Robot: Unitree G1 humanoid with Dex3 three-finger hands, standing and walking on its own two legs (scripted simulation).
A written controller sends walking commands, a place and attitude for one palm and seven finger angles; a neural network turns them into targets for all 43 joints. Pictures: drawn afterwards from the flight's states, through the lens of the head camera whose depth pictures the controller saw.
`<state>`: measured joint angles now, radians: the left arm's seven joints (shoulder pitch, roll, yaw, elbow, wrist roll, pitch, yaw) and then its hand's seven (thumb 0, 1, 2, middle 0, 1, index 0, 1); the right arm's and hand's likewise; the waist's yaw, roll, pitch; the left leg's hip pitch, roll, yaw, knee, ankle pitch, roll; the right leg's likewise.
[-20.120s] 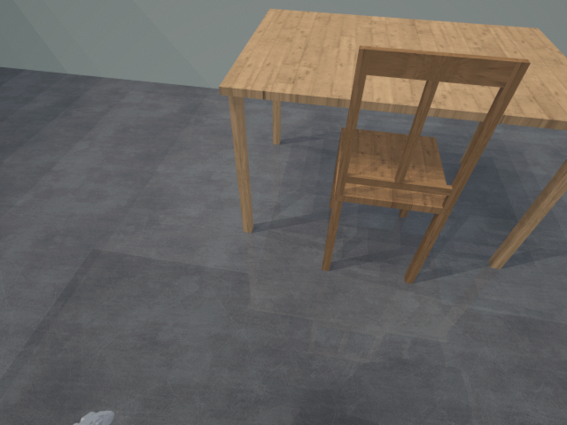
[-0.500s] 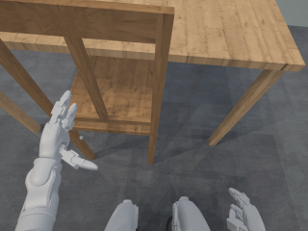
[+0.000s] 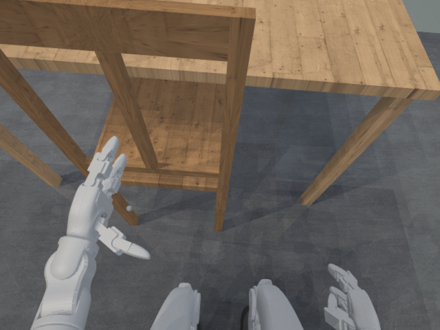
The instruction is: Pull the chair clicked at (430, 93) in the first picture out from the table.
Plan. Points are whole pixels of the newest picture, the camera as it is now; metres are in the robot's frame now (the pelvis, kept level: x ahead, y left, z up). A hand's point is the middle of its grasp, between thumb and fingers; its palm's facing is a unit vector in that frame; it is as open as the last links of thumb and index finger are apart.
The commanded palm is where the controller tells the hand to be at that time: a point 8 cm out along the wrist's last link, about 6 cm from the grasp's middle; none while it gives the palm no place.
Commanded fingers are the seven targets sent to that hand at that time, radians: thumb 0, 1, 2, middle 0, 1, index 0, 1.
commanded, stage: aim the fingers beside a spindle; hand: left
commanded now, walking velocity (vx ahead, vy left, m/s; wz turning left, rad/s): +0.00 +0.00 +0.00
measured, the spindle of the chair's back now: (135, 123) +0.47 +0.18 +0.04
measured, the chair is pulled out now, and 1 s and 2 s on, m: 0.00 0.00 0.00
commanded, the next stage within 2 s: push the fingers through the gap in 0.56 s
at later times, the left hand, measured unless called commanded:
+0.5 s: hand (123, 201) +0.33 +0.18 +0.01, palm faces -0.01 -1.00 -0.05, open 16.9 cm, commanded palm +0.30 +0.23 +0.02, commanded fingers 0.00 -0.50 0.30 -0.06 -0.08 -0.06 -0.08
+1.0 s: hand (129, 185) +0.35 +0.17 +0.04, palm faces -0.07 -1.00 -0.05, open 17.0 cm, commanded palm +0.33 +0.23 +0.03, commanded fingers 0.00 -0.50 0.30 -0.06 -0.08 -0.06 -0.08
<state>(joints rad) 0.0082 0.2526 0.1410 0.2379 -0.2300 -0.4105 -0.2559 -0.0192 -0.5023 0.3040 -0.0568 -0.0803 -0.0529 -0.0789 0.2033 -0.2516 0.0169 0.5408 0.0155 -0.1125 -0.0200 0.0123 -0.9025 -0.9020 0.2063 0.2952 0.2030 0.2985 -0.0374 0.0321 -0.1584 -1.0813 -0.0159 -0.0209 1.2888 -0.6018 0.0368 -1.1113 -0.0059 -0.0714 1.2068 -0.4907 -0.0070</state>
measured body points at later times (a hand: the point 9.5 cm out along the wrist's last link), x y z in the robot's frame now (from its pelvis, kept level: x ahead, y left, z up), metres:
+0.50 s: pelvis +0.00 -0.01 +0.00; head +0.11 +0.00 +0.43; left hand +0.32 +0.24 +0.01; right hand +0.16 -0.25 -0.10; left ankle +0.00 +0.09 -0.63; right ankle +0.04 -0.12 -0.63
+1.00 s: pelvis +0.00 -0.01 +0.00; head +0.11 +0.01 +0.44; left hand +0.34 +0.22 +0.04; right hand +0.15 -0.25 -0.10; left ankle +0.00 +0.09 -0.63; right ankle +0.04 -0.12 -0.63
